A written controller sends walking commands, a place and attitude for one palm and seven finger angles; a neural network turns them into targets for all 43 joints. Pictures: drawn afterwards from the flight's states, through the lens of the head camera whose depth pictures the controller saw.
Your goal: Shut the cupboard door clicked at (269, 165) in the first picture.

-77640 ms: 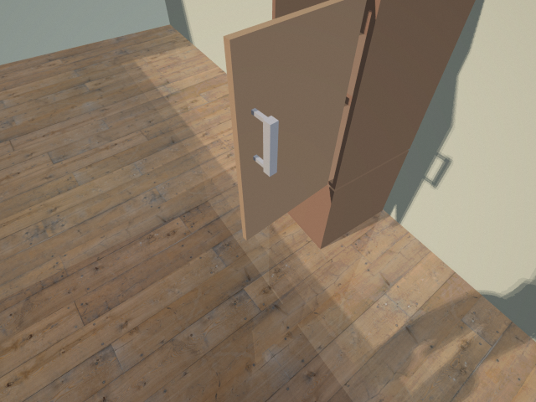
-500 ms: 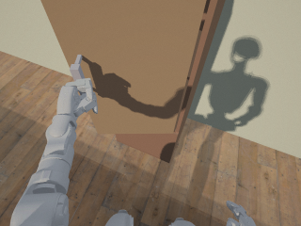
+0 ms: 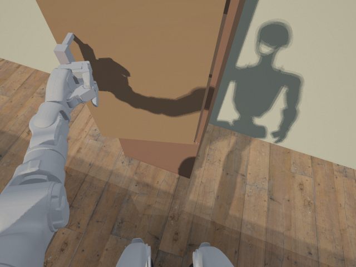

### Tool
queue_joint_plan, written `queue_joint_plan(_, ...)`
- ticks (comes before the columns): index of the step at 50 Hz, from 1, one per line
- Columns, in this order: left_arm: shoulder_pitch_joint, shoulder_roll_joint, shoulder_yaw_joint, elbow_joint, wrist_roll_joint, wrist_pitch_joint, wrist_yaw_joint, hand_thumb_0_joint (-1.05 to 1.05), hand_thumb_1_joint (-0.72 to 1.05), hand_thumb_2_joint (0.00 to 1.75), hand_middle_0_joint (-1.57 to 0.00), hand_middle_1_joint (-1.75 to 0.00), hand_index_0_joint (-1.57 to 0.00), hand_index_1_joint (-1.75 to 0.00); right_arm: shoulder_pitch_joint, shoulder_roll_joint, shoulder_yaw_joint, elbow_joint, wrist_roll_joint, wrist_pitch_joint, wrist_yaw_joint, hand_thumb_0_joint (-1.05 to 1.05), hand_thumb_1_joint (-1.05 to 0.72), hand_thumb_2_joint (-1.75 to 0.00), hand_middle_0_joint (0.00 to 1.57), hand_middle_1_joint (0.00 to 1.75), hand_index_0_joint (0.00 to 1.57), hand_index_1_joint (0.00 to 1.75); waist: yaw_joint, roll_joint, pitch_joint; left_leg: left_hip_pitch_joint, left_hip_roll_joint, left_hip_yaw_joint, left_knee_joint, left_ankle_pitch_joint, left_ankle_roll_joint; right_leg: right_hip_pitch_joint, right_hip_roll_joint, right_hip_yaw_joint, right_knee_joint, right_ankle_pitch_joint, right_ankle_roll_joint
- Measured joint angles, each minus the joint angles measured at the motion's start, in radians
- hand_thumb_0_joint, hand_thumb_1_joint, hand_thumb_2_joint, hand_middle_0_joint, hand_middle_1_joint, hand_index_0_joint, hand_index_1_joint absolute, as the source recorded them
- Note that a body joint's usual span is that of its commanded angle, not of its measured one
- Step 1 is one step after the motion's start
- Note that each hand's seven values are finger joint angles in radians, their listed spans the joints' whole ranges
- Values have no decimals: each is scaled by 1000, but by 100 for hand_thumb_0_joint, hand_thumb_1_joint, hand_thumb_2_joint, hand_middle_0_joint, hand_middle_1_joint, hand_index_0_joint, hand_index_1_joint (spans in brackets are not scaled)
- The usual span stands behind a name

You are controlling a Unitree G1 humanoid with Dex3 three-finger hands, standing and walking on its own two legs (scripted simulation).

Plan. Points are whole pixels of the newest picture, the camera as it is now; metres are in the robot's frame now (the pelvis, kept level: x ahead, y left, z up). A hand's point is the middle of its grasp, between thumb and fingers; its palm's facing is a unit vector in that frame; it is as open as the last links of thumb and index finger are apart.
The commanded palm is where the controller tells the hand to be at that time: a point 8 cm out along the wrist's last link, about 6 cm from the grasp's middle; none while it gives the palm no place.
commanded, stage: push the door shut along its arc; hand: left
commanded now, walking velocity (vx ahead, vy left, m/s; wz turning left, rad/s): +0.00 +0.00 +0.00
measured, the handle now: (76, 67) +0.55 +0.22 +0.10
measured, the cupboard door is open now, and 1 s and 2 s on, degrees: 15 1 0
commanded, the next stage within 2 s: pull the fist back off the door in 1.10 s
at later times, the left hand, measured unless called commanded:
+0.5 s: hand (105, 71) +0.53 +0.15 +0.10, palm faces -0.25 -0.97 -0.02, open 3.1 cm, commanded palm +0.54 +0.18 +0.10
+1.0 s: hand (123, 57) +0.58 +0.11 +0.11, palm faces -0.35 -0.94 -0.03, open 3.0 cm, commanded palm +0.60 +0.13 +0.10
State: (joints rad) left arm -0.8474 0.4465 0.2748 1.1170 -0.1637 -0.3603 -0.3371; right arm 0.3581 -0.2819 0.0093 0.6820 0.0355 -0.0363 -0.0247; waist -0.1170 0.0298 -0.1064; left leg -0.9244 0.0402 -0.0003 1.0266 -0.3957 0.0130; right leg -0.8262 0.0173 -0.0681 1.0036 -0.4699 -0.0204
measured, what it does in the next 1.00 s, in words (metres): stands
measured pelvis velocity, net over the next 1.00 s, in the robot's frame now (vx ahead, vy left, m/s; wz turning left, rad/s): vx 0.01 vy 0.02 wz -0.05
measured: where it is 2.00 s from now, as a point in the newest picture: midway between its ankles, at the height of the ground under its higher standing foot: outside the picture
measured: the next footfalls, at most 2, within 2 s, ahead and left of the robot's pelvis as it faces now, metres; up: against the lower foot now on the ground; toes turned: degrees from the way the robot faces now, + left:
none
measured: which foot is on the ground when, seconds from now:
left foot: down 0.00-1.00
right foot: down 0.00-1.00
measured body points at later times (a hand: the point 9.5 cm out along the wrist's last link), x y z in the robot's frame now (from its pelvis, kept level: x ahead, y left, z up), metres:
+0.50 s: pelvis +0.00 +0.01 -0.01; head +0.13 +0.03 +0.42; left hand +0.54 +0.20 +0.11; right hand +0.00 -0.26 -0.12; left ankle +0.05 +0.11 -0.67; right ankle +0.01 -0.11 -0.67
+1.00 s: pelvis +0.01 +0.02 -0.02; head +0.17 +0.03 +0.40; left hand +0.59 +0.17 +0.11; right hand -0.05 -0.24 -0.12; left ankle +0.05 +0.11 -0.67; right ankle +0.01 -0.11 -0.67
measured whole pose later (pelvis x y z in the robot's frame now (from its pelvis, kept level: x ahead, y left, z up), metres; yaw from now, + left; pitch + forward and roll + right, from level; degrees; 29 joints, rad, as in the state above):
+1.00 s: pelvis +0.01 +0.02 -0.02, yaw -3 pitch +26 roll -5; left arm -1.30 0.63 0.28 1.34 -0.03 -0.23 -0.45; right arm 0.43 -0.27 0.04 0.68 -0.01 -0.05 0.00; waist -0.26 0.06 -0.10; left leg -1.16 0.06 0.00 1.15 -0.44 0.03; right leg -1.04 0.04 -0.06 1.08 -0.49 0.00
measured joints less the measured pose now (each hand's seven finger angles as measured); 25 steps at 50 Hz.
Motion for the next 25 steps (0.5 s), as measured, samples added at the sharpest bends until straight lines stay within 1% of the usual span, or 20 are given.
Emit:
queue_joint_plan(4,-43,19,-7,30,7,6,-10,2,90,90,-131,-150,-130,-150,-2,1,2,1,-2,-9,2,0,-91,-90,20,30,20,30,-12,2,-2,-27,2,-4,14,-2,1,-23,2,-4,8,1,0)
queue_joint_plan(11,-117,58,9,83,26,22,-42,2,90,90,-130,-150,-129,-150,-5,3,14,-1,-5,-19,6,0,-91,-90,20,30,20,30,-36,4,-5,-70,8,-7,40,-9,5,-61,8,-5,22,0,4)
queue_joint_plan(16,-162,75,1,107,39,34,-66,2,90,90,-130,-150,-129,-150,3,3,18,-4,-8,-23,10,0,-91,-90,20,30,20,30,-51,9,-4,-93,9,-6,54,-15,9,-81,10,-4,29,-1,8)
queue_joint_plan(21,-218,87,4,138,45,46,-66,2,90,90,-130,-150,-130,-150,14,4,22,-5,-12,-24,13,0,-91,-90,20,30,20,30,-64,12,0,-119,9,-5,66,-19,14,-105,9,-2,37,-2,13)
queue_joint_plan(25,-274,110,1,165,63,58,-67,2,90,90,-130,-150,-130,-150,21,5,27,-4,-16,-29,15,0,-91,-90,20,30,21,30,-81,13,4,-149,10,-6,81,-22,18,-133,10,-2,48,-3,16)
